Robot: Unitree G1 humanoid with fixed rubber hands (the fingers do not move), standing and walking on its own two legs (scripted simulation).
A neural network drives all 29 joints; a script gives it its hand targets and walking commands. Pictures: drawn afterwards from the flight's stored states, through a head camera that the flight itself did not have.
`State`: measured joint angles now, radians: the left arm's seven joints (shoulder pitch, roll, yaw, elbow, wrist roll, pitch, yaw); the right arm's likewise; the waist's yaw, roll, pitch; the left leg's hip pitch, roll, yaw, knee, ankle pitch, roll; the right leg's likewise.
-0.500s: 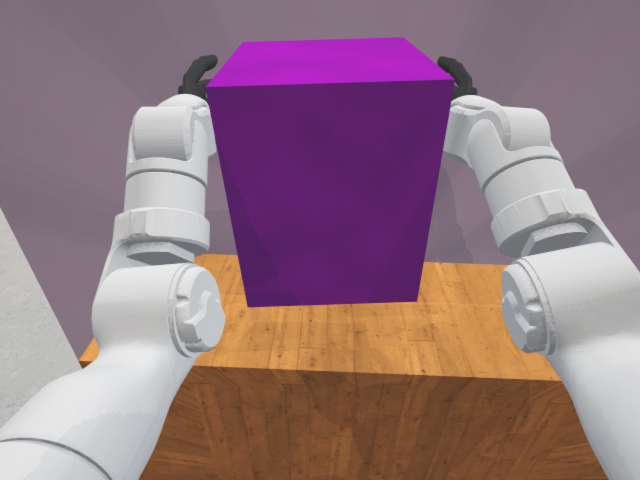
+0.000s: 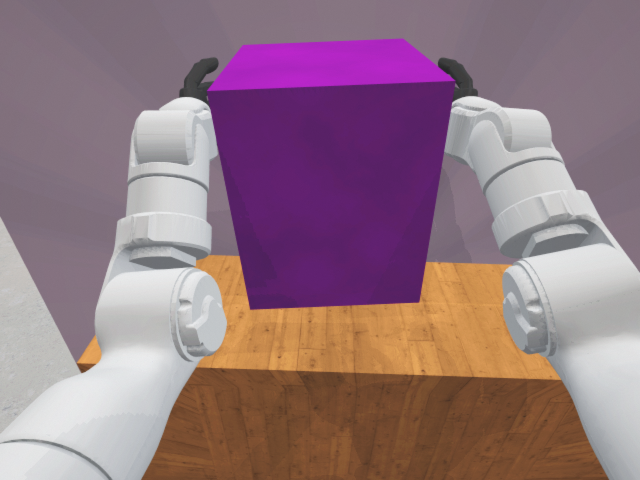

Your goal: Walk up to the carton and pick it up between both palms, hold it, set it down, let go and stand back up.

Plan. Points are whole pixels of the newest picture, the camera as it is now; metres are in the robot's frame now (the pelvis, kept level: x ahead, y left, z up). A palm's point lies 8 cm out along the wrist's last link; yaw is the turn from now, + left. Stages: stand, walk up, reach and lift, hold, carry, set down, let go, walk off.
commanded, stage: hold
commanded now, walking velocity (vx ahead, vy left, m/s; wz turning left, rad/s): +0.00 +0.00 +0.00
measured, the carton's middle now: (328, 170) +0.37 -0.01 +0.28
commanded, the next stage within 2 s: none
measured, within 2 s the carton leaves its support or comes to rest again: neither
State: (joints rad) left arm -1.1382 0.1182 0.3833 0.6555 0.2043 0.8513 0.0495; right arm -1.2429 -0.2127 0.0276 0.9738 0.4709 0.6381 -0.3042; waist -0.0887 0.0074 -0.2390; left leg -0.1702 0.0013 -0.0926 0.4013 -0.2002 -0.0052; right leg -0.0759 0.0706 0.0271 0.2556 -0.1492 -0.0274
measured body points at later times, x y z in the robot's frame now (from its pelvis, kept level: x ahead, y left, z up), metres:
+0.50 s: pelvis +0.00 +0.00 +0.00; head -0.10 +0.02 +0.44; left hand +0.39 +0.14 +0.34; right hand +0.38 -0.15 +0.34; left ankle +0.01 +0.12 -0.75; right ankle -0.01 -0.11 -0.75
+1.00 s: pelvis +0.00 +0.00 +0.00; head -0.11 +0.02 +0.44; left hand +0.39 +0.15 +0.34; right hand +0.38 -0.15 +0.34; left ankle +0.01 +0.12 -0.75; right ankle -0.01 -0.11 -0.75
